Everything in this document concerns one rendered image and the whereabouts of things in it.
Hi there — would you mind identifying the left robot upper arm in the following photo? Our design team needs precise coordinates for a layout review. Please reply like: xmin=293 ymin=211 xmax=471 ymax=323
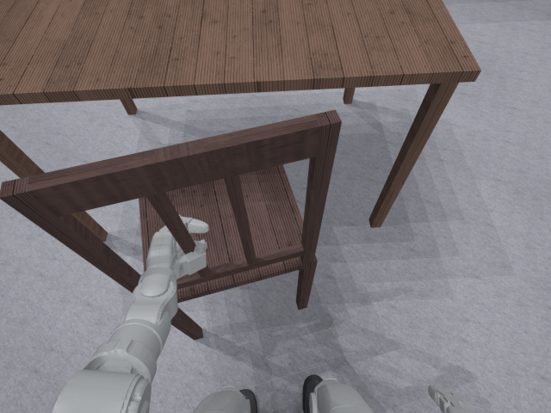
xmin=54 ymin=369 xmax=152 ymax=413

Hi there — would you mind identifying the table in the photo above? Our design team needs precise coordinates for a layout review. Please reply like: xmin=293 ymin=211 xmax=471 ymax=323
xmin=0 ymin=0 xmax=481 ymax=242

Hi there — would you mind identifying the robot left hand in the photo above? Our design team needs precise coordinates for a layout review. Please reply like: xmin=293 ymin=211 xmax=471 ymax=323
xmin=146 ymin=214 xmax=209 ymax=279

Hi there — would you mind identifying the chair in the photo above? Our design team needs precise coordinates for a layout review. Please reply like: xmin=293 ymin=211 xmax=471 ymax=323
xmin=0 ymin=109 xmax=342 ymax=340

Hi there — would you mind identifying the left robot forearm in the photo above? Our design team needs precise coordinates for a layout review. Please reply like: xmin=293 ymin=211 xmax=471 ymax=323
xmin=50 ymin=267 xmax=178 ymax=413

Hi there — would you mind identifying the right robot foot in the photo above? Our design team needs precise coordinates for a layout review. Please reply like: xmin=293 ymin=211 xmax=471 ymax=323
xmin=302 ymin=375 xmax=322 ymax=413

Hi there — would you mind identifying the robot left shin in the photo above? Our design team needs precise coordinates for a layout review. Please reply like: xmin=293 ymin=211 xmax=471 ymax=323
xmin=220 ymin=386 xmax=244 ymax=396

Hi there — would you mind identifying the robot right hand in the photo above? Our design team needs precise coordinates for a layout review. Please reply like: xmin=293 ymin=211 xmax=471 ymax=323
xmin=428 ymin=385 xmax=471 ymax=413

